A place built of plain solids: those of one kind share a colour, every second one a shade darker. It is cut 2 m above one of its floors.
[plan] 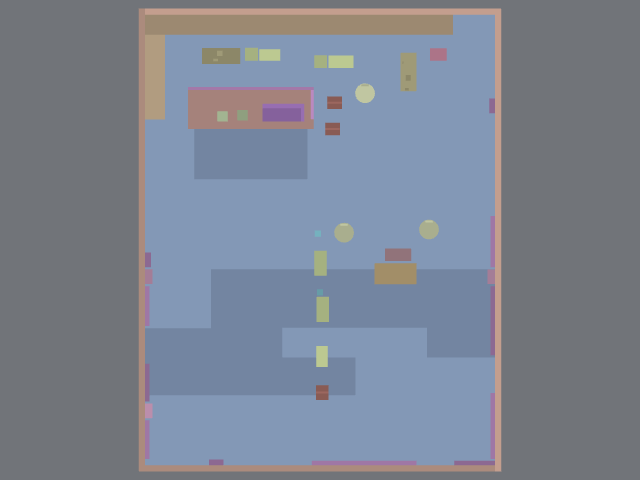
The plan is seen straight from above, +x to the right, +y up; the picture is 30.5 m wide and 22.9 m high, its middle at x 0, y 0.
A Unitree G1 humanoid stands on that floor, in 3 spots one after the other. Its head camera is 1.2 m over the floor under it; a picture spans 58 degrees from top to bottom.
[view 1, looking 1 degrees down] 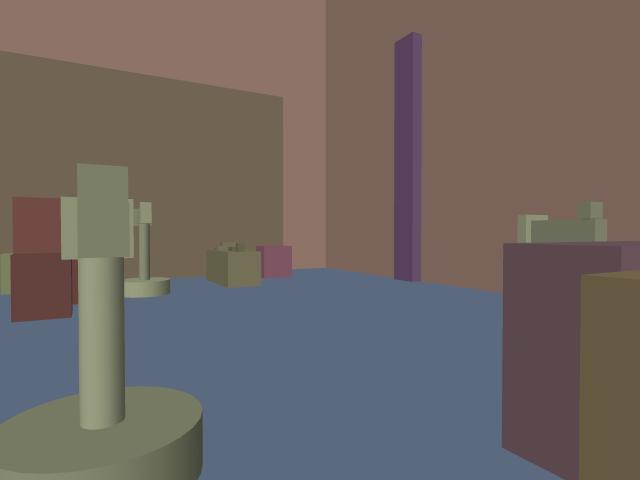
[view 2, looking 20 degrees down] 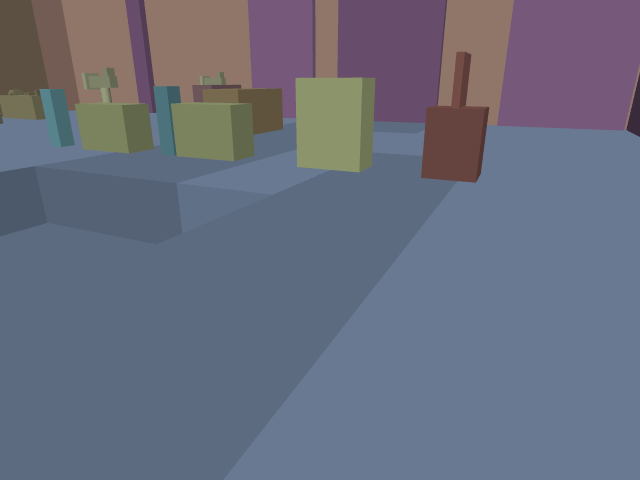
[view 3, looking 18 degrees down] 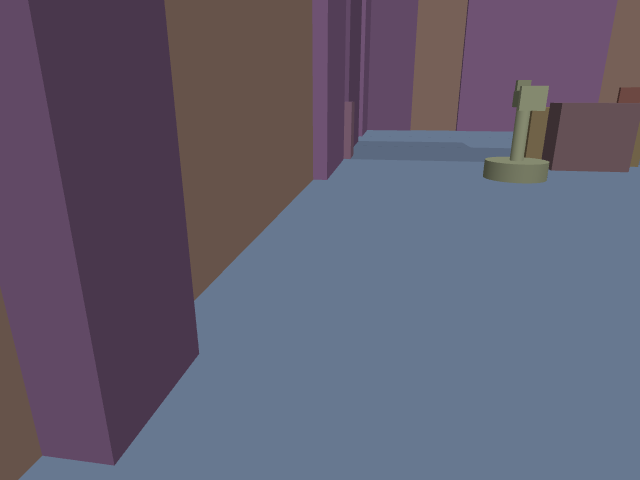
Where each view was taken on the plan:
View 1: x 1.06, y -2.00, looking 61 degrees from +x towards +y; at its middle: wall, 14.58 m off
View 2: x -5.93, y -8.12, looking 25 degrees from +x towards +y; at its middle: floor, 3.51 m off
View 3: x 7.19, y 7.80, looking -81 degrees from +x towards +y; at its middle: floor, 3.88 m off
